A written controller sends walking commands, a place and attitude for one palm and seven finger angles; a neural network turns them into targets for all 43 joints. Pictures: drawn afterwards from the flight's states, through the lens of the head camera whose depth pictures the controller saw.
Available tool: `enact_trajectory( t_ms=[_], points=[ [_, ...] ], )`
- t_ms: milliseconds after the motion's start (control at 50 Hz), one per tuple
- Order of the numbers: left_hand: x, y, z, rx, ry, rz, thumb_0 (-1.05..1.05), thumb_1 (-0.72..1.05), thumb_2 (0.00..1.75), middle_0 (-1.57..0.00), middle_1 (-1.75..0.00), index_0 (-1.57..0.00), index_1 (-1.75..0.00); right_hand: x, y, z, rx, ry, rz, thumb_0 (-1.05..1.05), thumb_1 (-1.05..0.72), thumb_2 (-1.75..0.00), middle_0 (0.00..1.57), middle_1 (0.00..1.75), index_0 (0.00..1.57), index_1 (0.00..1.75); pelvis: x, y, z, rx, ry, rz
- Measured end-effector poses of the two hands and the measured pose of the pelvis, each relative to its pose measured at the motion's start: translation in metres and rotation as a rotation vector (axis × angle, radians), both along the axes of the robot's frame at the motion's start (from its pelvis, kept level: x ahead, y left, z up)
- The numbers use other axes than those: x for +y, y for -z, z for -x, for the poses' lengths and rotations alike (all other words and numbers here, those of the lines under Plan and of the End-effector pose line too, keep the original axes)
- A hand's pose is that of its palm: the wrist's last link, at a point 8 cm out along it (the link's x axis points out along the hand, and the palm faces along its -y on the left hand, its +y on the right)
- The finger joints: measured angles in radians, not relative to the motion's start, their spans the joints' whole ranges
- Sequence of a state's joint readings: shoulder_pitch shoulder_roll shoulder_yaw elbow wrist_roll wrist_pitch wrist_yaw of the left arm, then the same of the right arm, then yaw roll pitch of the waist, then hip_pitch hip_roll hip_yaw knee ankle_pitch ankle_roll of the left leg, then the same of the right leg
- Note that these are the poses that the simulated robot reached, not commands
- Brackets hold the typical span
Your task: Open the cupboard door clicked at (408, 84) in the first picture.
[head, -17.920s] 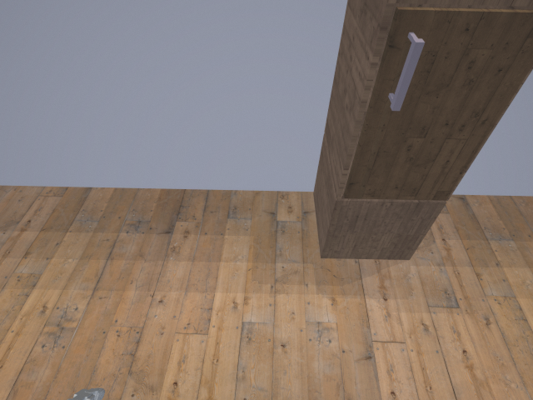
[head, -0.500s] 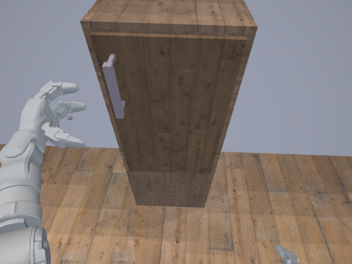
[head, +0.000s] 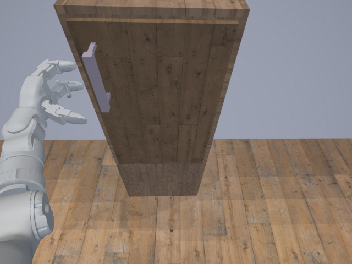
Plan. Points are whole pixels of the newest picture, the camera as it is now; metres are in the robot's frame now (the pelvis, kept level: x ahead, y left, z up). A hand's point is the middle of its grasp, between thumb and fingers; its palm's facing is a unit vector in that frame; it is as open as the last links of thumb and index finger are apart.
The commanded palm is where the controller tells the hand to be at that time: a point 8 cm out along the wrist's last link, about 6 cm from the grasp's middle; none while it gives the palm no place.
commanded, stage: move the hooked fingers beside the handle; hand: left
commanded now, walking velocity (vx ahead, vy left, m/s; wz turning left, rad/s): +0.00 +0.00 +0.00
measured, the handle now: (99, 79) +0.51 +0.18 +0.14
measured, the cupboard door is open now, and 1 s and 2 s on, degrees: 0 0 0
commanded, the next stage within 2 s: slide the fingers in behind the handle in 0.92 s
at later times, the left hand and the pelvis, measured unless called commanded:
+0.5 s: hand (68, 92) +0.46 +0.24 +0.14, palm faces +0.01 -1.00 +0.00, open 14.0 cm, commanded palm +0.44 +0.29 +0.14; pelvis +0.01 +0.00 +0.00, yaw -1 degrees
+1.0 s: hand (74, 90) +0.47 +0.23 +0.14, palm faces +0.00 -1.00 +0.02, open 14.0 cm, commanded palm +0.44 +0.29 +0.14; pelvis +0.01 +0.01 -0.01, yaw -1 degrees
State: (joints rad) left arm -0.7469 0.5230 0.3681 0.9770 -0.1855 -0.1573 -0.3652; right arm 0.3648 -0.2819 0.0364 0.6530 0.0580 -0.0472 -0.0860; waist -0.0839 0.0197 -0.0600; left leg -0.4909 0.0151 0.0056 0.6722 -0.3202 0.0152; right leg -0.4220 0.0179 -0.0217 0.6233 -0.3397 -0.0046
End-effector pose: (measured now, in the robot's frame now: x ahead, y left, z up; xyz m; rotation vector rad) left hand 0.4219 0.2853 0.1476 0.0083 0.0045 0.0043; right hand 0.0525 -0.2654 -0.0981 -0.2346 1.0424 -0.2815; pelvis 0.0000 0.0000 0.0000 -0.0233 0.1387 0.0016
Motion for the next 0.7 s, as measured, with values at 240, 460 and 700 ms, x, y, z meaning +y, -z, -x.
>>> enact_trajectory(
  t_ms=[240,460,700],
  points=[
    [-0.005,0.003,-0.027,0.010,0.003,0.003,-0.02,-0.50,0.30,-0.30,-1.20,-0.30,-1.20,-0.008,0.005,0.037,0.118,0.060,0.009,0.01,-0.90,-0.90,0.20,0.30,0.20,0.30,-0.002,0.003,-0.002,0.044,0.013,0.002],
    [0.010,0.009,-0.022,0.002,-0.006,0.004,-0.02,-0.50,0.30,-0.30,-1.20,-0.31,-1.20,-0.007,0.003,0.033,0.125,0.080,0.004,0.01,-0.90,-0.90,0.20,0.30,0.20,0.30,-0.001,0.003,-0.009,0.050,0.022,0.007],
    [0.014,0.010,-0.019,0.004,0.004,0.010,-0.02,-0.50,0.30,-0.30,-1.20,-0.30,-1.20,0.002,0.001,-0.007,0.042,0.017,0.005,0.01,-0.90,-0.90,0.20,0.30,0.20,0.30,0.005,0.004,-0.011,0.048,0.004,0.013]
  ],
)
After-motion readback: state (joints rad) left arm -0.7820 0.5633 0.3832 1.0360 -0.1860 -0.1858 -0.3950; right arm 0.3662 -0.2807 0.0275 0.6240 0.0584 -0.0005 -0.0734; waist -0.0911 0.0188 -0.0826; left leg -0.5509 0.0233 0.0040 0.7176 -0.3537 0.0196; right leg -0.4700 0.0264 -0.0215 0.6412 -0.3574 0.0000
